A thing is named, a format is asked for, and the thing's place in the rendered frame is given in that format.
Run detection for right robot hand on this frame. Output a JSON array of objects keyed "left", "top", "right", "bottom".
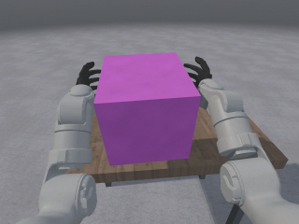
[{"left": 183, "top": 56, "right": 212, "bottom": 89}]

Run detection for robot left forearm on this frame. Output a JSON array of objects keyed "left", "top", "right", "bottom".
[{"left": 38, "top": 84, "right": 95, "bottom": 211}]

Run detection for left robot hand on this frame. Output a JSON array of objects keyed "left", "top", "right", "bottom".
[{"left": 76, "top": 62, "right": 102, "bottom": 96}]

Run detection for robot left upper arm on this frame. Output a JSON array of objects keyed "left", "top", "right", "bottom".
[{"left": 16, "top": 173, "right": 97, "bottom": 224}]

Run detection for carton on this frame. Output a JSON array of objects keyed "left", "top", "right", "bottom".
[{"left": 93, "top": 52, "right": 201, "bottom": 166}]

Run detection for robot right forearm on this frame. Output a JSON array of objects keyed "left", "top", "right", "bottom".
[{"left": 197, "top": 78, "right": 281, "bottom": 192}]

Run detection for table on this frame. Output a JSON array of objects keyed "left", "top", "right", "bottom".
[{"left": 66, "top": 106, "right": 288, "bottom": 224}]

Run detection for robot right upper arm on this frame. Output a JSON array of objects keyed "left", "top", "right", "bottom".
[{"left": 220, "top": 157, "right": 299, "bottom": 224}]

